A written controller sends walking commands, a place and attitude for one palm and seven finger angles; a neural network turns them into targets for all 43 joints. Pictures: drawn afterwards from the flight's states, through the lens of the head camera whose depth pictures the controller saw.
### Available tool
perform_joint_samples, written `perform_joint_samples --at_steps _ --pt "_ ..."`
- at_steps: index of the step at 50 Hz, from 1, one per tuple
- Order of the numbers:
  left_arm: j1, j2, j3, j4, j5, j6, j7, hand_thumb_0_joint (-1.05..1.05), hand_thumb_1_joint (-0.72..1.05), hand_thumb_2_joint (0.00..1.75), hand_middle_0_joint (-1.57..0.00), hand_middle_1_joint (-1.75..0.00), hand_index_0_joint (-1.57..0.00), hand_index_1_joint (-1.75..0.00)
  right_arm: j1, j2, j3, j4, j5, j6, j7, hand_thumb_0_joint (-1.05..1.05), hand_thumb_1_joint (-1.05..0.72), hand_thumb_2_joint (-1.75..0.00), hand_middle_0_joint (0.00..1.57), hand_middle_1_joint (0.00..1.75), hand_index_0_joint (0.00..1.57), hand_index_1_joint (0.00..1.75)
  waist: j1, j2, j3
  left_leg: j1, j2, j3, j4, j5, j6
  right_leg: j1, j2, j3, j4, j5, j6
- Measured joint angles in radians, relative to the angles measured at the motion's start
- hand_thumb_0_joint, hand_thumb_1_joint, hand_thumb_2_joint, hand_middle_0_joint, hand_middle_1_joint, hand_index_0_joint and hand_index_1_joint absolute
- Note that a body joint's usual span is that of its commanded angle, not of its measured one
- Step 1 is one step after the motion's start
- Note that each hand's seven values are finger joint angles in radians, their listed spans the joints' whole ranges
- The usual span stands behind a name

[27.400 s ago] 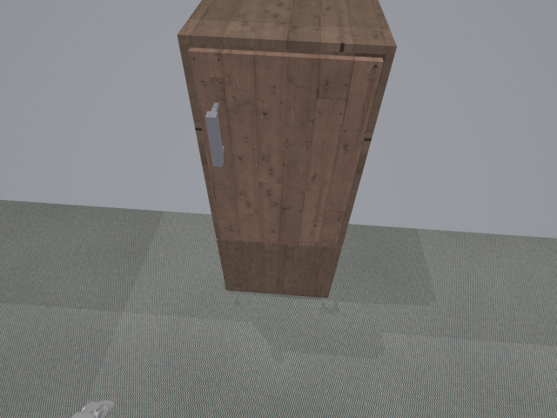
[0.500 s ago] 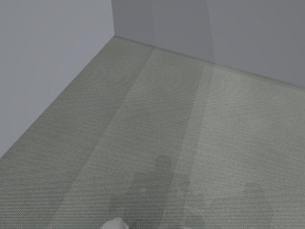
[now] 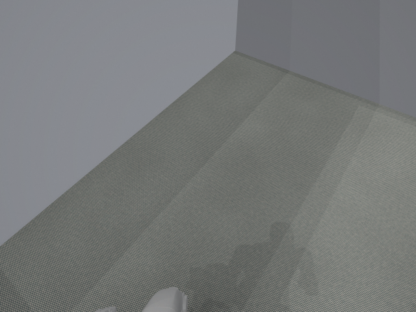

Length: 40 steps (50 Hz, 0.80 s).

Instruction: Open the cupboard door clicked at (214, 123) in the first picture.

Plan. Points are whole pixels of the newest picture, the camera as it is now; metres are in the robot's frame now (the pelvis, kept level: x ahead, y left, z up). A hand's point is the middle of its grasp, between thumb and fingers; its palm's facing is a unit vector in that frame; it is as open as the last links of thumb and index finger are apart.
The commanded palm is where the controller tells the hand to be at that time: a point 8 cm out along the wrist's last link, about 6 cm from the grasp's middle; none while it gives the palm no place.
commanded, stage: turn to face it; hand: left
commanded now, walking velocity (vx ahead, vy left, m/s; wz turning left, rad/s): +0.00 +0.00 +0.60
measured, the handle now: out of the picture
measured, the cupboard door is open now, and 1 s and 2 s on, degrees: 50 50 50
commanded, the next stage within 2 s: none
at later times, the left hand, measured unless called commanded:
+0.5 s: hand out of the picture +0.05 +0.24 -0.16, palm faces +0.30 -0.91 -0.27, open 7.4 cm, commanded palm none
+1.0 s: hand out of the picture -0.09 +0.19 -0.20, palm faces +0.61 -0.76 -0.21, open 7.4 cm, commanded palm none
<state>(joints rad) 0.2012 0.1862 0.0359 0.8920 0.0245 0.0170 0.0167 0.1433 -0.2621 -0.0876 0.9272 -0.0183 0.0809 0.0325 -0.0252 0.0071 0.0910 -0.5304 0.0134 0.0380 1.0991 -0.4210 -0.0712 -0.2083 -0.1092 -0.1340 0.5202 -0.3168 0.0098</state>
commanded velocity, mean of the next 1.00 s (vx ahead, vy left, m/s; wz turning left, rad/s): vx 0.00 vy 0.00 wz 0.60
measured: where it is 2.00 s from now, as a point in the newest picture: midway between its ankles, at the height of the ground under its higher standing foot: outside the picture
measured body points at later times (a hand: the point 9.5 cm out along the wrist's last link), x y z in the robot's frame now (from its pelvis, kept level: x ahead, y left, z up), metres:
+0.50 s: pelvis +0.01 +0.00 +0.00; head +0.06 +0.02 +0.44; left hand +0.04 +0.29 -0.14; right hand +0.16 -0.22 -0.15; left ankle +0.00 +0.12 -0.74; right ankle +0.05 -0.15 -0.70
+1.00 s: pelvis +0.00 +0.00 -0.02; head +0.03 +0.05 +0.43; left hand -0.12 +0.23 -0.18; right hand +0.26 -0.14 -0.14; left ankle -0.05 +0.08 -0.74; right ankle +0.05 -0.14 -0.72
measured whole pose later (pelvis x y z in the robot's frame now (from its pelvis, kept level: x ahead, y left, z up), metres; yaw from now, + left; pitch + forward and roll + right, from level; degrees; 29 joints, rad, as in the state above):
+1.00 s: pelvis +0.00 +0.00 -0.02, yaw +36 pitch +0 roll +0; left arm 0.24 0.25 0.07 0.92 0.02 0.05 0.01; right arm 0.09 -0.24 -0.06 0.90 -0.02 0.04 0.03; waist 0.01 -0.07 0.12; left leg -0.33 0.00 0.08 0.66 -0.31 0.04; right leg -0.33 -0.17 -0.16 0.87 -0.52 0.07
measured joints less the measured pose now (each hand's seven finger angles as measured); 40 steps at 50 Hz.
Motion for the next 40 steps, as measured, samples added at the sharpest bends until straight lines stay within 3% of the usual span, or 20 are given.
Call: perform_joint_samples --at_steps 6,8,9,12,16,21,27,29,30,32,35,37,40 --pt "0.017 0.008 0.001 -0.001 0.005 -0.01 -0.008 0.01 0.9 0.9 -0.2 -0.3 -0.21 -0.3 -0.036 0.004 0.014 -0.009 0.005 -0.007 0.004 0.01 -0.91 -0.9 0.2 0.29 0.19 0.3 0.026 -0.049 0.029 0.135 0.016 0.056 -0.314 -0.003 0.007 0.012 -0.044 -0.082 0.041 -0.038 0.017" --pt "0.029 0.021 0.007 0.002 0.001 -0.008 -0.012 0.01 0.9 0.9 -0.2 -0.3 -0.21 -0.3 -0.045 0.003 0.019 -0.021 0.004 -0.017 0.004 0.01 -0.91 -0.9 0.2 0.29 0.19 0.3 0.03 -0.059 0.029 0.196 0.007 0.071 -0.449 0.078 0.021 -0.004 -0.062 -0.106 0.101 -0.074 0.03" --pt "0.037 0.028 0.011 0.005 -0.003 -0.003 -0.015 0.01 0.9 0.9 -0.2 -0.3 -0.21 -0.3 -0.046 0.0 0.021 -0.03 0.001 -0.028 0.005 0.01 -0.91 -0.9 0.2 0.29 0.19 0.3 0.029 -0.058 0.023 0.213 0.006 0.067 -0.498 0.157 0.046 -0.031 -0.071 -0.112 0.162 -0.096 0.038" --pt "0.014 0.063 0.024 0.023 -0.006 0.037 -0.01 0.01 0.9 0.9 -0.2 -0.3 -0.21 -0.3 -0.053 0.018 0.029 -0.043 -0.002 -0.053 -0.005 0.01 -0.91 -0.9 0.2 0.29 0.19 0.3 0.034 -0.079 0.033 0.185 -0.013 0.046 -0.442 0.117 0.106 -0.157 -0.042 0.008 0.448 -0.237 0.063" --pt "-0.025 0.083 0.039 0.026 -0.005 0.053 -0.01 0.01 0.9 0.9 -0.2 -0.3 -0.2 -0.3 -0.029 0.032 0.039 -0.045 -0.007 -0.053 -0.024 0.01 -0.9 -0.9 0.2 0.29 0.2 0.3 0.033 -0.061 0.025 0.203 -0.014 -0.001 -0.503 0.139 0.102 -0.262 0.004 0.085 0.593 -0.165 0.073" --pt "-0.059 0.083 0.041 -0.004 -0.006 0.042 -0.017 0.01 0.9 0.9 -0.2 -0.3 -0.2 -0.3 0.001 0.038 0.043 -0.027 -0.009 -0.047 -0.025 0.01 -0.9 -0.9 0.21 0.29 0.2 0.3 0.029 -0.026 0.015 0.22 -0.021 -0.054 -0.572 0.188 0.097 -0.271 0.027 0.126 0.486 -0.103 0.077" --pt "-0.078 0.066 0.032 -0.033 -0.011 0.025 -0.015 0.01 0.9 0.9 -0.2 -0.3 -0.2 -0.3 0.028 0.036 0.03 -0.017 -0.01 -0.029 -0.02 0.01 -0.9 -0.9 0.21 0.29 0.2 0.3 0.008 0.014 0.003 0.188 -0.034 -0.123 -0.546 0.189 0.065 -0.148 0.073 0.12 0.192 -0.057 0.064" --pt "-0.069 0.06 0.028 -0.043 -0.007 0.006 -0.012 0.01 0.9 0.9 -0.2 -0.3 -0.2 -0.3 0.038 0.032 0.021 -0.015 -0.002 -0.022 -0.019 0.01 -0.9 -0.9 0.21 0.29 0.2 0.3 0.01 0.018 -0.008 0.15 -0.046 -0.139 -0.483 0.143 0.056 -0.088 0.075 0.109 0.056 -0.001 0.038" --pt "-0.068 0.048 0.023 -0.042 -0.004 0.0 -0.008 0.01 0.9 0.9 -0.2 -0.3 -0.2 -0.3 0.034 0.023 0.015 -0.008 0.0 -0.018 -0.019 0.01 -0.9 -0.9 0.21 0.29 0.2 0.3 0.009 0.033 -0.002 0.121 -0.047 -0.14 -0.4 0.055 0.051 -0.089 0.077 0.095 0.068 -0.001 0.017" --pt "-0.058 0.026 0.01 -0.039 -0.001 -0.002 -0.003 0.01 0.9 0.9 -0.2 -0.3 -0.2 -0.3 0.032 0.008 0.004 0.0 -0.001 -0.009 -0.016 0.01 -0.9 -0.9 0.21 0.29 0.2 0.3 0.001 0.044 0.006 0.059 -0.055 -0.113 -0.186 -0.044 0.043 -0.072 0.06 0.063 0.071 -0.007 -0.007" --pt "-0.032 0.004 0.0 -0.03 -0.004 0.0 0.001 0.01 0.9 0.9 -0.2 -0.3 -0.2 -0.3 0.026 -0.002 -0.001 0.009 -0.003 0.0 -0.008 0.01 -0.9 -0.9 0.21 0.29 0.2 0.3 -0.003 0.032 0.01 0.007 -0.034 -0.053 0.031 -0.023 0.019 -0.031 0.03 0.028 0.025 0.007 -0.011" --pt "-0.017 -0.003 -0.003 -0.023 -0.003 0.0 0.001 0.01 0.9 0.9 -0.2 -0.3 -0.2 -0.3 0.021 -0.001 0.0 0.011 -0.001 0.003 -0.003 0.01 -0.9 -0.9 0.2 0.29 0.2 0.3 -0.005 0.015 0.012 0.013 -0.014 -0.027 0.04 -0.007 0.006 -0.009 0.012 0.004 -0.003 0.016 -0.009" --pt "0.001 -0.006 -0.005 -0.016 -0.001 -0.004 -0.002 0.01 0.9 0.9 -0.2 -0.3 -0.2 -0.3 0.008 0.004 0.006 0.012 0.002 0.004 0.001 0.01 -0.91 -0.9 0.2 0.29 0.19 0.3 0.0 -0.011 0.018 0.057 0.008 0.001 -0.073 -0.009 -0.004 0.011 -0.012 -0.035 -0.018 0.017 -0.002"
